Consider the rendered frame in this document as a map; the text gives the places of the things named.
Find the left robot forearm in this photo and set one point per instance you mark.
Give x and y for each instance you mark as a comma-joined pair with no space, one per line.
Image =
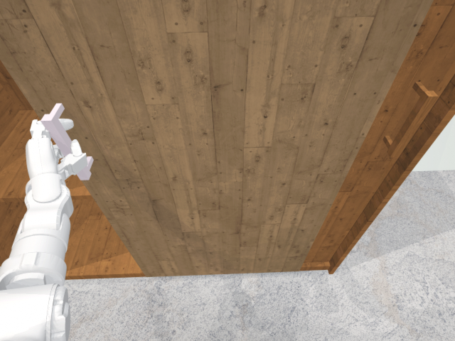
38,251

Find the robot left hand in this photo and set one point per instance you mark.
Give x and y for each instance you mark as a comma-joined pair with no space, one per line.
43,157

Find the handle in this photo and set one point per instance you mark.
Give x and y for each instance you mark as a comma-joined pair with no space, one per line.
411,124
59,135

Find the wardrobe door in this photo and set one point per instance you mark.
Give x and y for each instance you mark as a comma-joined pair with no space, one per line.
431,61
221,130

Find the left robot upper arm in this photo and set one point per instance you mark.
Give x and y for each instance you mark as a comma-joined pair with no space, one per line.
35,313

